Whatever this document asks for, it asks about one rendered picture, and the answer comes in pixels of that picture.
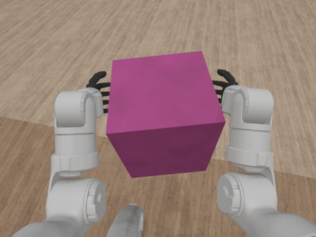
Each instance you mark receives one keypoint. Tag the robot left hand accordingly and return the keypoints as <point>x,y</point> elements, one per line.
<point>94,80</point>

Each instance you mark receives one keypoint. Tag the carton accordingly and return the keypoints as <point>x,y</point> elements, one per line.
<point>164,116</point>

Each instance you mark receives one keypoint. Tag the left robot thigh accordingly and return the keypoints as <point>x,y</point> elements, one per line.
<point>128,223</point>

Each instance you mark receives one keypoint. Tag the robot right upper arm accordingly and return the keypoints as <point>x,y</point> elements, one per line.
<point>250,200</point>

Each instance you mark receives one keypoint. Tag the left robot forearm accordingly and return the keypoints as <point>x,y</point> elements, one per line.
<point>75,114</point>

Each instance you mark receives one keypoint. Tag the right robot forearm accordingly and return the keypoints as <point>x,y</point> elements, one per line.
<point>251,112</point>

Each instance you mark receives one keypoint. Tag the robot left upper arm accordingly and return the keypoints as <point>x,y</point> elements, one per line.
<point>74,204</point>

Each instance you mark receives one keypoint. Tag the robot right hand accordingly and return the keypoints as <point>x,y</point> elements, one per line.
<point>230,79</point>

